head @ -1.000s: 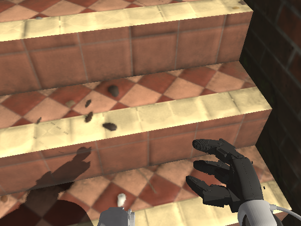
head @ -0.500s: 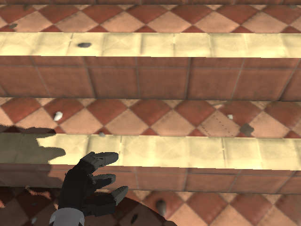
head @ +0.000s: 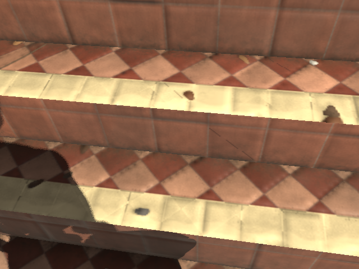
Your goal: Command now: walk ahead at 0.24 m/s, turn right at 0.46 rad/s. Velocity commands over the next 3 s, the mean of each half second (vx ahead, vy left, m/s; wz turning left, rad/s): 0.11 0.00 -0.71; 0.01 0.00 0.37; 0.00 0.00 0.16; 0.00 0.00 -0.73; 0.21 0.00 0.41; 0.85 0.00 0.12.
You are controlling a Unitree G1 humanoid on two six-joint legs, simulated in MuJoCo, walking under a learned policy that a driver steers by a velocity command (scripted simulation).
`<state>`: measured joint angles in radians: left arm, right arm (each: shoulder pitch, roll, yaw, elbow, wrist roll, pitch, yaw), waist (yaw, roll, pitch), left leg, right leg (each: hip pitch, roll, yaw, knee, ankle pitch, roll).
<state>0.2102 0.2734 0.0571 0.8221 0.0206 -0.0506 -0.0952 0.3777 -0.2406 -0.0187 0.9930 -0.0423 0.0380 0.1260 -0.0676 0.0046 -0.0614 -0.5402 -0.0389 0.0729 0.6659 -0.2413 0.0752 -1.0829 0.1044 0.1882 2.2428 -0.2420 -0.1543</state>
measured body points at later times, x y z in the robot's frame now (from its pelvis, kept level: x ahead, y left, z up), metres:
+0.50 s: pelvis +0.14 -0.10 +0.11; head +0.13 -0.11 +0.56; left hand +0.31 +0.10 +0.00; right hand +0.25 -0.43 +0.04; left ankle +0.11 +0.09 -0.40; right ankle +0.18 -0.24 -0.52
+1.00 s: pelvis +0.20 -0.09 +0.22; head +0.21 -0.07 +0.67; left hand +0.50 +0.10 +0.18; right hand +0.31 -0.37 +0.13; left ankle +0.29 +0.01 -0.52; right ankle +0.19 -0.22 -0.45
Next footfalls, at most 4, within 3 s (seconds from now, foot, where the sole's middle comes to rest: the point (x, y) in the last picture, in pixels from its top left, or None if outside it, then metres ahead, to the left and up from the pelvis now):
0.32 right None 0.22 -0.25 -0.55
0.70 left None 0.32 0.00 -0.55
1.08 right None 0.25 -0.21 -0.55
1.52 left None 0.26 0.01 -0.55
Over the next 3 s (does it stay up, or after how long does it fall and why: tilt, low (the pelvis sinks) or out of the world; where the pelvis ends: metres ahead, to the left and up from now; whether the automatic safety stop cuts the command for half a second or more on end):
stays up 0.49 0.02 0.31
